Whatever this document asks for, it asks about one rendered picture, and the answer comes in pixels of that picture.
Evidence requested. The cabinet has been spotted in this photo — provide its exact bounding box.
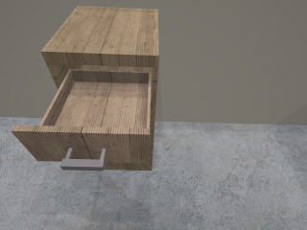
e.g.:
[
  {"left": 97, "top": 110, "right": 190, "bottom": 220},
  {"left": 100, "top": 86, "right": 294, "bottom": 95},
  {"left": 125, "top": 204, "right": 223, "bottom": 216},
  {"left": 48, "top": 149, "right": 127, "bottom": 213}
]
[{"left": 40, "top": 6, "right": 159, "bottom": 171}]

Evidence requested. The drawer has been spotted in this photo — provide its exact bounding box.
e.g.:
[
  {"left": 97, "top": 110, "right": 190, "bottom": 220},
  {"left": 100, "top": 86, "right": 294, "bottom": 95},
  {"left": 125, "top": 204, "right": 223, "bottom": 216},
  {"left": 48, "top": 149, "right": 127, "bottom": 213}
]
[{"left": 11, "top": 69, "right": 152, "bottom": 164}]

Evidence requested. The handle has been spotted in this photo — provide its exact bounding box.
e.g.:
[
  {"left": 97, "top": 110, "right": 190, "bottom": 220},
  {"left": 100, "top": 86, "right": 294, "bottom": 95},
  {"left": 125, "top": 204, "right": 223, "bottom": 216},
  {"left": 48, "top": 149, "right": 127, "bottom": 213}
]
[{"left": 60, "top": 148, "right": 106, "bottom": 171}]

